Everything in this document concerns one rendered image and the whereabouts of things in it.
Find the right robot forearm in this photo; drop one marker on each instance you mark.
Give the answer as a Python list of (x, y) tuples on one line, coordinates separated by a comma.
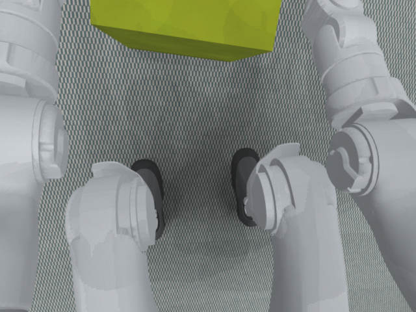
[(351, 65)]

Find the carton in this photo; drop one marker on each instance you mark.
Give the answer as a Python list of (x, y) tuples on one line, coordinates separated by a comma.
[(224, 30)]

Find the left robot upper arm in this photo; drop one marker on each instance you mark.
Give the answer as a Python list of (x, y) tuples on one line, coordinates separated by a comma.
[(34, 148)]

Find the right robot shin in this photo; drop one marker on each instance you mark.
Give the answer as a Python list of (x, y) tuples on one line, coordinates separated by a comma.
[(287, 150)]

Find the right robot upper arm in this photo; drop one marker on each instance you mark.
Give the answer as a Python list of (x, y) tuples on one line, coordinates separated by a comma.
[(375, 162)]

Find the robot left thigh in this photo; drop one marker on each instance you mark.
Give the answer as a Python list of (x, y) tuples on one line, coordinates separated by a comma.
[(109, 262)]

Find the left robot forearm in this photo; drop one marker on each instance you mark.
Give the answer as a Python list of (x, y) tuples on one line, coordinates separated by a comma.
[(29, 40)]

